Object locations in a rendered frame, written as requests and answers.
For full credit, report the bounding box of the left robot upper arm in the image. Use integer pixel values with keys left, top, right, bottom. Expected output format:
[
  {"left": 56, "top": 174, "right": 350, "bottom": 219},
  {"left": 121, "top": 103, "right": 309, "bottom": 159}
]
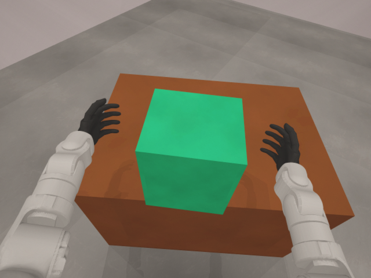
[{"left": 0, "top": 222, "right": 71, "bottom": 278}]

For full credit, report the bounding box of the left robot hand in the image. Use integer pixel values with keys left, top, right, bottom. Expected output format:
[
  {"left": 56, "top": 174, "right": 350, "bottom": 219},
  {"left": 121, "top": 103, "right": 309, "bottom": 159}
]
[{"left": 78, "top": 98, "right": 121, "bottom": 145}]

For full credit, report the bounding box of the robot right forearm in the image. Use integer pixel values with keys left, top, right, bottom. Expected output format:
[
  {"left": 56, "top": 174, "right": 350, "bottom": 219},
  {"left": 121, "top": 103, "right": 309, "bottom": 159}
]
[{"left": 274, "top": 163, "right": 355, "bottom": 278}]

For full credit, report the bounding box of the carton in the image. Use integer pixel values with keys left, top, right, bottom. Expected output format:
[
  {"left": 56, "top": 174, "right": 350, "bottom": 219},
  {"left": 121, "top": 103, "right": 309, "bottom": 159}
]
[{"left": 135, "top": 89, "right": 248, "bottom": 215}]

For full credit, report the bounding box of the right robot hand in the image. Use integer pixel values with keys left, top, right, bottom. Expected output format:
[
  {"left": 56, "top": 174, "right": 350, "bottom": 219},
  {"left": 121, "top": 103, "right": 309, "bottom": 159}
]
[{"left": 260, "top": 123, "right": 300, "bottom": 170}]

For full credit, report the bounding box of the robot left forearm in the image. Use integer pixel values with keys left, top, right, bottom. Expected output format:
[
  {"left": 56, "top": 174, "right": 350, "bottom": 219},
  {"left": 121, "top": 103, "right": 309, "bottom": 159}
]
[{"left": 0, "top": 131, "right": 94, "bottom": 263}]

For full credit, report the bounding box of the pedestal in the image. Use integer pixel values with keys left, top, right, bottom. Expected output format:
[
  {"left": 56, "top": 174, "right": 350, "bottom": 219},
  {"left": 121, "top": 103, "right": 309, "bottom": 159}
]
[{"left": 74, "top": 74, "right": 355, "bottom": 257}]

